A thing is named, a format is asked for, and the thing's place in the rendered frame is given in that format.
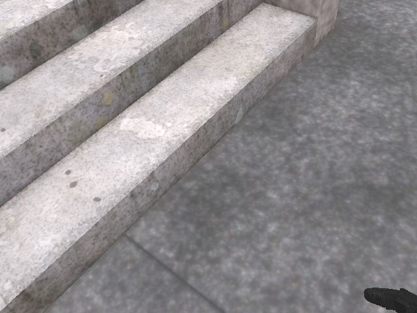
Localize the stairs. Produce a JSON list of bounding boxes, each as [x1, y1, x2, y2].
[[0, 0, 318, 313]]

